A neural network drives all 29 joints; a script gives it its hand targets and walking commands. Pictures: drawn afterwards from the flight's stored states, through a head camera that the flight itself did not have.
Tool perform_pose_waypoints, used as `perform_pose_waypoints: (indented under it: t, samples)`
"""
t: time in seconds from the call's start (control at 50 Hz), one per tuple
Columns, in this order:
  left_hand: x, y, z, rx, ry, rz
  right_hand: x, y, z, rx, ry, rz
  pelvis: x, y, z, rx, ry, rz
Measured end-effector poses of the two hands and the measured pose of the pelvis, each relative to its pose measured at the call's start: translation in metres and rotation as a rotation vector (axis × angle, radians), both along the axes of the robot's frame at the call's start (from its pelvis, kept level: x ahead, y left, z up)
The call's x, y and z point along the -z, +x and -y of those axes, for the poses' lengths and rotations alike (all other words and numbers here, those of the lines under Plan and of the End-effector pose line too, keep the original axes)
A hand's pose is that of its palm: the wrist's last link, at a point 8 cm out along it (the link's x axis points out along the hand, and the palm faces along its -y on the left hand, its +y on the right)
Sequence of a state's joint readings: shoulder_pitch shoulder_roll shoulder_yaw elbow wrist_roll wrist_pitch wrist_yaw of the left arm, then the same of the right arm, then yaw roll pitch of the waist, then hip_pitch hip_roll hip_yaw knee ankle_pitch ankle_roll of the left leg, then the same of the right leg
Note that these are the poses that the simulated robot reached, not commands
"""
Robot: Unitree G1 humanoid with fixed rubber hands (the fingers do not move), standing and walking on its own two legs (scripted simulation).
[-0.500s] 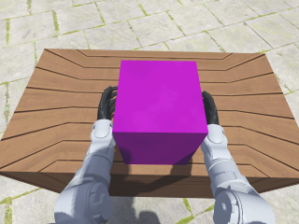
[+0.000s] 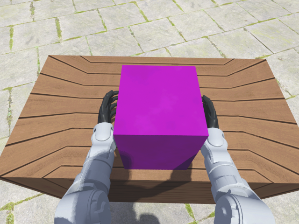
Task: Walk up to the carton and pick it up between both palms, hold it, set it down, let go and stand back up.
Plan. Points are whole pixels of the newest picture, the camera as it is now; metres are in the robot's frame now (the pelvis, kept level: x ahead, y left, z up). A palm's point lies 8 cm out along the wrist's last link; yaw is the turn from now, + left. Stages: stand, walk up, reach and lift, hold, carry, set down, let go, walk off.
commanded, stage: reach and lift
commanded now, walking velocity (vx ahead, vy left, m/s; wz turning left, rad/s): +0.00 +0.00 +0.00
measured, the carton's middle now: (157, 122) +0.42 +0.01 -0.02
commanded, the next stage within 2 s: none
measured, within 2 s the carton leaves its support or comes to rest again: leaves its support in 0.02 s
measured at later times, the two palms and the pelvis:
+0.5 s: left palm (105, 106) +0.38 +0.14 +0.11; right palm (232, 120) +0.37 -0.15 +0.10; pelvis -0.01 -0.01 +0.01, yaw +0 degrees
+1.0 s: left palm (75, 118) +0.32 +0.17 +0.17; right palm (234, 125) +0.32 -0.12 +0.16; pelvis -0.08 +0.00 +0.01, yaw +2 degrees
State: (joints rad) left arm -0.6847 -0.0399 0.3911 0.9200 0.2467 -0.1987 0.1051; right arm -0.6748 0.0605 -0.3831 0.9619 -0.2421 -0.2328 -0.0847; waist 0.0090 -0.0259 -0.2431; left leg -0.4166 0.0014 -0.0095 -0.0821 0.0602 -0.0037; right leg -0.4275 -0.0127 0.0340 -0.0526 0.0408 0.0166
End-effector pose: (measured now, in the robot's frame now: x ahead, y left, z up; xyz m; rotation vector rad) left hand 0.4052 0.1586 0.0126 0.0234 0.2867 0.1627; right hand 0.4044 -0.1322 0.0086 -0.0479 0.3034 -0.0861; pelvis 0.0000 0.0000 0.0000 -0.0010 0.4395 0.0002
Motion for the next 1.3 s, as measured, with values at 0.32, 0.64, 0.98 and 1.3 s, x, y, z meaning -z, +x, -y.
perform_pose_waypoints:
  t: [0.32, 0.64, 0.98, 1.3]
  samples:
    - [-0.064, 0.001, 0.019, 0.021, -0.008, 0.087, -0.055, -0.007, 0.019, 0.031, 0.025, 0.085, -0.005, 0.0, 0.011, -0.001, 0.0, 0.11]
    - [-0.119, -0.043, 0.008, 0.039, 0.002, 0.047, -0.116, -0.054, 0.008, 0.039, 0.002, 0.04, -0.01, -0.034, 0.005, 0.009, 0.0, 0.351]
    - [-0.152, -0.089, -0.012, -0.012, 0.018, 0.054, -0.15, -0.084, -0.012, -0.009, 0.026, 0.049, -0.007, -0.076, 0.0, -0.029, 0.004, 0.375]
    - [-0.176, -0.088, 0.027, 0.032, 0.03, 0.017, -0.166, -0.097, 0.026, 0.033, 0.019, 0.012, -0.005, -0.071, 0.013, -0.013, 0.006, 0.395]
